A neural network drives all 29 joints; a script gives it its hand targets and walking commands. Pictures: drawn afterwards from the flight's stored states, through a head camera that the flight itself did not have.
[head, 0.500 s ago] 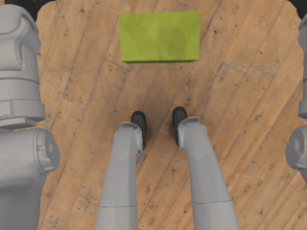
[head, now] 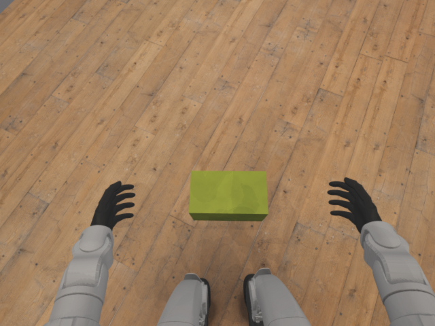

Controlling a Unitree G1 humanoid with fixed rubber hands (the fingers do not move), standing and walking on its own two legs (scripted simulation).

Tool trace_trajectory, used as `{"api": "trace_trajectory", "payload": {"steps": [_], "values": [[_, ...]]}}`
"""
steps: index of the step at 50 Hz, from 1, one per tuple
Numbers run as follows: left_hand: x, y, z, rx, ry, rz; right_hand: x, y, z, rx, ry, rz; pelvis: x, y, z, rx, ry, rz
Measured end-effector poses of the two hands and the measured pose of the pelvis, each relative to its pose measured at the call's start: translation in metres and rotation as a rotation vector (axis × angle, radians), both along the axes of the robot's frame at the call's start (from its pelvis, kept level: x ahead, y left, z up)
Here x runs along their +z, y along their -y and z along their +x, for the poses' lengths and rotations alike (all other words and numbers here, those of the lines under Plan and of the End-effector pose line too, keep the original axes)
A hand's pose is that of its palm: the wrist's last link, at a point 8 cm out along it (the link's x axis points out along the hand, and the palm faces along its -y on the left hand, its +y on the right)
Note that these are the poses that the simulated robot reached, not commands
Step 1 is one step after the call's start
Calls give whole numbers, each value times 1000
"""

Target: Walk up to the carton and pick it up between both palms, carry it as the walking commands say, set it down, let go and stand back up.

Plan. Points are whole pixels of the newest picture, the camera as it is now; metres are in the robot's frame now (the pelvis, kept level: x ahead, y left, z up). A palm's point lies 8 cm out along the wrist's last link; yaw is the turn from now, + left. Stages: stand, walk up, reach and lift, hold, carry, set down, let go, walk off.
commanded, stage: let go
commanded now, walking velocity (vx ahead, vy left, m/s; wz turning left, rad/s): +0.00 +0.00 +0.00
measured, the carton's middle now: (228, 197) +0.48 -0.01 -0.63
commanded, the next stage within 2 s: stand in 0.76 s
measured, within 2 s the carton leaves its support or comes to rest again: neither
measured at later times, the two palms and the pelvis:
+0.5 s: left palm (61, 290) +0.20 +0.26 -0.02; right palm (370, 268) +0.21 -0.21 -0.02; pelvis +0.06 +0.02 +0.05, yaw -1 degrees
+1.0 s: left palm (43, 285) +0.21 +0.30 -0.02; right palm (399, 272) +0.20 -0.25 -0.02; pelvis +0.08 +0.03 +0.04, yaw +0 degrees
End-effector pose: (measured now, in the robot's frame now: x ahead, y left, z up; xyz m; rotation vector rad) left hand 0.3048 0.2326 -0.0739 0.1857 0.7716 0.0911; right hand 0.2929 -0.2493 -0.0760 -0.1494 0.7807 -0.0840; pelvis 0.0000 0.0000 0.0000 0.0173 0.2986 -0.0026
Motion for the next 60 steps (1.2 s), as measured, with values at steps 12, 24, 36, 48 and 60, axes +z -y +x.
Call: {"api": "trace_trajectory", "payload": {"steps": [12, 24, 36, 48, 60], "values": [[38, -5, -74, -3, -34, -16, 37, -25, -73, 8, -41, -22, 39, -10, 33, -18, 200, -15], [56, -30, -109, 16, -59, -17, 57, -37, -81, 8, -14, -16, 50, -23, 55, -12, 344, -30], [57, -21, -88, 15, -33, -47, 57, -48, -79, 0, -19, -7, 51, -30, 64, -15, 393, -39], [49, -57, -96, 90, 14, 68, 55, -4, -85, -91, 55, -109, 45, -30, 81, 1, 369, -31], [46, -72, -134, 139, -6, 100, 39, 2, -128, -123, 4, -113, 48, -30, 64, 1, 386, -26]]}}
